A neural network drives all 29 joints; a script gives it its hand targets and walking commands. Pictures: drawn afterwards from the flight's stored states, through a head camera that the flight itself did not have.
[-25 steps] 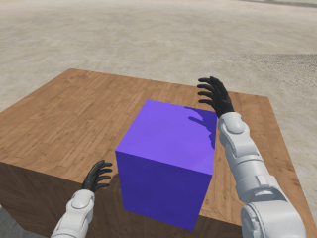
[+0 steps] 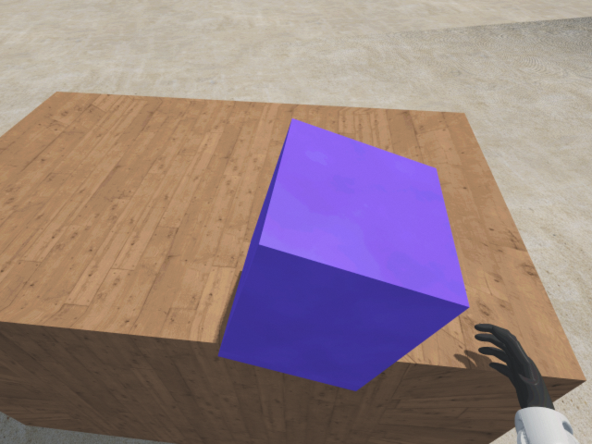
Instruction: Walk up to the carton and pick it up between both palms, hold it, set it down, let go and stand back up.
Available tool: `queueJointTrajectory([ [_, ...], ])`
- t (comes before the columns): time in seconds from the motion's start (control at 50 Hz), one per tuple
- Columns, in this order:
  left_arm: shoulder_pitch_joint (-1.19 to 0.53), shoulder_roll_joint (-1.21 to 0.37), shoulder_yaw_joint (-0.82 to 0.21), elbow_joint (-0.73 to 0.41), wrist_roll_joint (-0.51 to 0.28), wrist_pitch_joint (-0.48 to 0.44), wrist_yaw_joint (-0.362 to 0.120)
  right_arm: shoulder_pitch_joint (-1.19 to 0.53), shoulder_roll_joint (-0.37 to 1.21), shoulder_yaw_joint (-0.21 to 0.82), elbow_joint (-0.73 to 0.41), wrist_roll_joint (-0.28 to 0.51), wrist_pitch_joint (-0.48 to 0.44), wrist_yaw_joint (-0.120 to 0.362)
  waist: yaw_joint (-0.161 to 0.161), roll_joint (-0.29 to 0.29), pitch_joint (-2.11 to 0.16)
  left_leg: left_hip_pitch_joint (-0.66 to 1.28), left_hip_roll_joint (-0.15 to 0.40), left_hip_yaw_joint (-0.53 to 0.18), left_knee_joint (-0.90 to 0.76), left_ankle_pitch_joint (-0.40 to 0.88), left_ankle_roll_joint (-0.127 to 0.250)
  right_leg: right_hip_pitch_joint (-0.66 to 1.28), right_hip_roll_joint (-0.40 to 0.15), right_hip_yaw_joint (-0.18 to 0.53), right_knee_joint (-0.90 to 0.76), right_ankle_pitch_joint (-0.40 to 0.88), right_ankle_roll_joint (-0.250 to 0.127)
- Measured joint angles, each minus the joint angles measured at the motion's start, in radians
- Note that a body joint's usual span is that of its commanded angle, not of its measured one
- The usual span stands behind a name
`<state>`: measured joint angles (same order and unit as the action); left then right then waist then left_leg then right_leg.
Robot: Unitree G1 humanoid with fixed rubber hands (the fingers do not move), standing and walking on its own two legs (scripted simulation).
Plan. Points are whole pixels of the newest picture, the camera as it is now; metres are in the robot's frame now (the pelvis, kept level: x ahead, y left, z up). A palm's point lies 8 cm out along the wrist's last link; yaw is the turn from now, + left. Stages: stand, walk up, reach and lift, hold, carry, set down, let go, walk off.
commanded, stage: stand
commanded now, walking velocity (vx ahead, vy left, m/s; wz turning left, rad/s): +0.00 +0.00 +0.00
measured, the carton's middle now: (326, 263) +0.36 -0.02 +0.10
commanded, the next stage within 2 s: none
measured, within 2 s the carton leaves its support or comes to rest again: rests again in 0.10 s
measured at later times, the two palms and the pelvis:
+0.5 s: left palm out of the picture +0.15 +0.25 -0.08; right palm (529, 402) +0.21 -0.27 +0.01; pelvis +0.00 +0.01 -0.01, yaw -1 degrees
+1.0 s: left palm out of the picture +0.12 +0.25 -0.08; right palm (537, 433) +0.18 -0.27 +0.00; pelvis -0.02 +0.01 +0.00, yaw -1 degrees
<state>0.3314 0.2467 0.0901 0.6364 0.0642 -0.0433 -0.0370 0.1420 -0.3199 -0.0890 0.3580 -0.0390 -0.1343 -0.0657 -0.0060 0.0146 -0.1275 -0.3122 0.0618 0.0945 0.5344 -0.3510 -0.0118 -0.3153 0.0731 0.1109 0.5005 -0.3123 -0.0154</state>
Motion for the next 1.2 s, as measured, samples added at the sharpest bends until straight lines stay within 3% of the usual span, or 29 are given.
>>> queueJointTrajectory([
  [0.2,-0.024,0.008,-0.043,-0.044,-0.005,0.036,0.011,0.021,0.005,-0.01,-0.073,0.004,0.025,-0.003,-0.023,-0.001,0.049,0.044,-0.022,0.035,0.026,-0.034,0.016,0.014,-0.031,0.002,0.077,-0.056,0.018],
  [0.96,-0.074,0.008,-0.067,-0.059,-0.024,0.076,0.004,0.027,0.01,-0.009,-0.074,0.013,0.076,0.029,-0.011,-0.011,0.107,0.098,-0.02,0.059,0.015,0.0,0.017,0.051,-0.055,-0.038,0.088,-0.031,0.02],
  [1.02,-0.075,0.014,-0.066,-0.056,-0.022,0.075,0.001,0.048,0.013,-0.001,-0.04,0.008,0.1,0.039,-0.008,-0.012,0.103,0.099,-0.017,0.063,0.015,0.003,0.015,0.05,-0.053,-0.036,0.09,-0.026,0.018],
  [1.2,-0.093,-0.002,-0.068,-0.056,-0.03,0.062,0.002,0.209,0.055,0.03,0.212,-0.01,0.178,0.065,-0.01,0.032,0.158,0.101,-0.026,0.059,-0.006,0.029,0.018,0.049,-0.063,-0.042,0.08,-0.009,0.018],
])
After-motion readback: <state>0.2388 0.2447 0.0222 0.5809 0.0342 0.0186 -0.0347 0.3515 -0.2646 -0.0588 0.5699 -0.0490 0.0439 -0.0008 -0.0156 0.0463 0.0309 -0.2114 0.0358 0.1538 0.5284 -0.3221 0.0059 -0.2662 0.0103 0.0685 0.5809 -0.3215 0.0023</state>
